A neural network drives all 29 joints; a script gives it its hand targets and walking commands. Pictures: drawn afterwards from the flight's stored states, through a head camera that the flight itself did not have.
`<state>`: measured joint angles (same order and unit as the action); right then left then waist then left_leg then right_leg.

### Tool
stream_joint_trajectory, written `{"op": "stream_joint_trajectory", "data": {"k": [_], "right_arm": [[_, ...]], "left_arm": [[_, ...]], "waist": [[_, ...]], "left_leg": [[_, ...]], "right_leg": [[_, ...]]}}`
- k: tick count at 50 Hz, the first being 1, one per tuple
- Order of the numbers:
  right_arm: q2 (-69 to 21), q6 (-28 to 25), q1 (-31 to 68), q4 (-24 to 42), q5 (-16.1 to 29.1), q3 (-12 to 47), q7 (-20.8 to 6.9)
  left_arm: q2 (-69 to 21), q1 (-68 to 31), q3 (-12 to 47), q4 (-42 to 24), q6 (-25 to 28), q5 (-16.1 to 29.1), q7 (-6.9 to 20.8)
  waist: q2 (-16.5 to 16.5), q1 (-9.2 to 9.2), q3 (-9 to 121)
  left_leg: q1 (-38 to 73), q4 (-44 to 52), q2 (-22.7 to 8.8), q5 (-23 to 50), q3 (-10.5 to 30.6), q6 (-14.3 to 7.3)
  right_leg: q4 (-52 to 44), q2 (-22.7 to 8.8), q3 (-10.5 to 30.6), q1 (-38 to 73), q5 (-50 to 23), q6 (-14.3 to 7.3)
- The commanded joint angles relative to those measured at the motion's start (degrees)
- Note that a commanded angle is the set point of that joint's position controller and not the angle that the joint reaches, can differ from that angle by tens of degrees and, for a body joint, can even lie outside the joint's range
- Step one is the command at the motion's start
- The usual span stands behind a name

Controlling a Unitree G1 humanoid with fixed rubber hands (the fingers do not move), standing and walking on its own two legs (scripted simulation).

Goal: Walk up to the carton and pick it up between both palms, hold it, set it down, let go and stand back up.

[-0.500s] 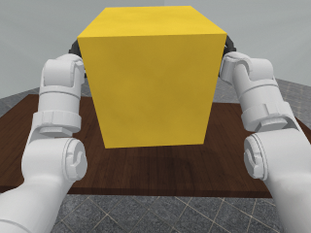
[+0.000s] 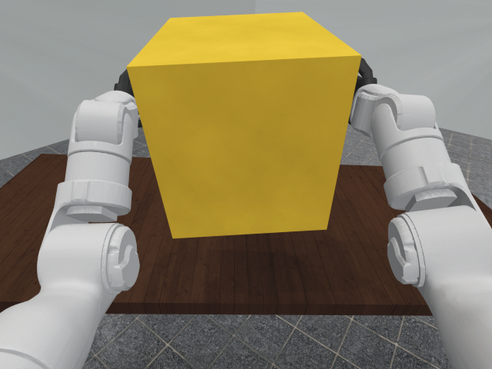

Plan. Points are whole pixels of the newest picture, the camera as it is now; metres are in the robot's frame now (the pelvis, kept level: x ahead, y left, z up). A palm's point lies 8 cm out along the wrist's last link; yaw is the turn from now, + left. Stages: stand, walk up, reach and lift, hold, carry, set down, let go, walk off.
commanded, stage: hold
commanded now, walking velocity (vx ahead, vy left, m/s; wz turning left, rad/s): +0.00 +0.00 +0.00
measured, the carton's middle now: (242, 116) +0.44 -0.01 +0.29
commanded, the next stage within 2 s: none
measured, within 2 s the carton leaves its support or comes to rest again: neither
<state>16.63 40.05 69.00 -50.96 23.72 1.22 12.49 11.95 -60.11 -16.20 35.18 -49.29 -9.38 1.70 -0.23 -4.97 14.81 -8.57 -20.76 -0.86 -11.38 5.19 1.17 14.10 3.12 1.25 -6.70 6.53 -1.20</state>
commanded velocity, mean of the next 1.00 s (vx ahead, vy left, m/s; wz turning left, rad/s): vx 0.00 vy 0.00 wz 0.00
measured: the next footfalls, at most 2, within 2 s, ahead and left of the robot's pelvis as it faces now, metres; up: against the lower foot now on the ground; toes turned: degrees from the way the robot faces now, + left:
none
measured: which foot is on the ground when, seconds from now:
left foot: down 0.00-1.00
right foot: down 0.00-1.00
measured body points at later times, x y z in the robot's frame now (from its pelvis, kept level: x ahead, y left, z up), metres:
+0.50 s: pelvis +0.00 +0.00 +0.00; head -0.10 +0.02 +0.44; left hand +0.39 +0.17 +0.32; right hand +0.37 -0.17 +0.34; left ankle +0.00 +0.13 -0.75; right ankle +0.01 -0.11 -0.75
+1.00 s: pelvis +0.00 +0.00 +0.00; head -0.11 +0.02 +0.44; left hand +0.38 +0.17 +0.32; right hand +0.37 -0.18 +0.35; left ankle +0.00 +0.13 -0.75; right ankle +0.01 -0.11 -0.75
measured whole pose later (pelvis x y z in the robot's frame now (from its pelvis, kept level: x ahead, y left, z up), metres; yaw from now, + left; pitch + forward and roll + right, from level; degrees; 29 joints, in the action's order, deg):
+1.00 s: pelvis +0.00 +0.00 +0.00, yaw +0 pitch -1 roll -1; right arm 16.6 40.3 68.5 -50.1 24.0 2.0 12.7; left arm 11.9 -59.3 -16.3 33.9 -49.8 -9.3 1.8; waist -0.3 -4.8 14.9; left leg -8.2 -20.6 -0.9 -11.3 5.3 1.3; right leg 14.1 3.4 1.7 -6.3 6.5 -1.3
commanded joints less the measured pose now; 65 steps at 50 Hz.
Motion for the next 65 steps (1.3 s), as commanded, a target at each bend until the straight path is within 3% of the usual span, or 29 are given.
{"op": "stream_joint_trajectory", "data": {"k": [1,7,12,25,34,42,52,57,65], "right_arm": [[-37.8,-1.0,41.6,15.4,10.3,8.0,-8.5],[-38.9,-1.0,41.3,17.9,10.8,9.3,-8.0],[-39.2,-1.1,41.7,18.5,10.6,8.8,-7.6],[-38.4,-0.7,41.4,19.6,11.0,9.2,-7.4],[-38.0,-0.7,42.1,18.3,10.6,8.5,-8.0],[-38.6,-0.7,41.9,16.0,10.5,8.8,-8.3],[-38.0,-1.0,42.6,15.6,9.5,7.1,-7.9],[-38.8,-1.3,42.7,16.0,9.9,7.4,-7.9],[-38.0,-1.2,42.4,15.5,9.8,7.6,-7.8]], "left_arm": [[-33.2,-46.4,14.5,-12.9,4.6,12.2,8.8],[-32.6,-45.1,14.3,-14.3,4.2,12.1,8.7],[-33.1,-46.1,15.4,-14.2,4.3,12.5,8.8],[-33.9,-45.2,16.3,-15.7,4.0,12.8,8.8],[-34.1,-46.4,16.2,-15.1,3.9,12.7,8.8],[-32.6,-46.0,14.2,-13.0,4.3,12.1,8.6],[-33.0,-46.8,14.8,-11.0,4.4,12.4,9.2],[-33.7,-48.1,15.3,-12.7,5.2,12.9,9.0],[-32.9,-46.2,13.9,-10.9,4.8,12.0,9.2]], "waist": [[-2.3,0.05,12.4],[-0.6,0.41,13.3],[-1.8,-0.44,12.1],[-2.5,-0.55,13.5],[-3.2,-0.27,12.5],[-1.1,0.58,12.6],[-2.1,-0.66,11.0],[-3.0,-0.62,13.2],[-1.6,-0.16,11.8]], "left_leg": [[-2.9,3.5,1.6,10.7,-0.9,0.9],[-1.6,2.8,2.0,12.5,-1.1,0.4],[-2.0,2.7,2.2,11.0,-1.1,0.6],[-1.9,3.0,1.8,11.8,-0.8,1.0],[-3.0,3.6,1.5,10.2,-0.9,1.0],[-3.0,3.6,1.7,9.7,-1.0,0.2],[-3.4,3.9,1.8,7.4,-1.1,0.2],[-3.1,3.6,1.6,8.1,-0.9,0.6],[-2.9,3.8,1.7,8.3,-0.9,0.2]], "right_leg": [[0.4,0.1,2.4,11.8,-10.1,0.7],[0.6,0.1,2.4,12.6,-13.2,1.4],[0.2,-0.3,2.5,11.1,-12.1,1.5],[0.6,0.1,2.3,12.3,-12.3,0.9],[0.5,0.3,2.2,11.5,-9.8,0.5],[0.4,0.0,2.5,11.7,-10.3,1.0],[-0.3,-0.4,2.5,10.0,-8.1,0.9],[0.2,-0.3,2.4,10.6,-8.8,0.8],[-0.1,-0.3,2.4,10.8,-8.9,1.0]]}}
